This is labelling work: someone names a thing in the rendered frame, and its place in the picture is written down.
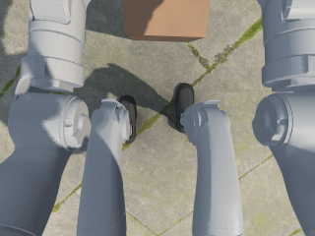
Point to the left robot shin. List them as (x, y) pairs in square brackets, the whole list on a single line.
[(111, 102)]

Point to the left robot upper arm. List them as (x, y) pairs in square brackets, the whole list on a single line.
[(45, 129)]

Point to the right robot upper arm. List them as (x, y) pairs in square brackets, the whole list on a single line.
[(285, 122)]

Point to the carton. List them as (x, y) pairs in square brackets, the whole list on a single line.
[(166, 20)]

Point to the robot left forearm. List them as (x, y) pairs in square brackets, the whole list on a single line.
[(55, 48)]

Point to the robot right forearm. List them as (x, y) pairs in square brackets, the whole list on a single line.
[(289, 40)]

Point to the right robot foot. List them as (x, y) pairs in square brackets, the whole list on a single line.
[(184, 98)]

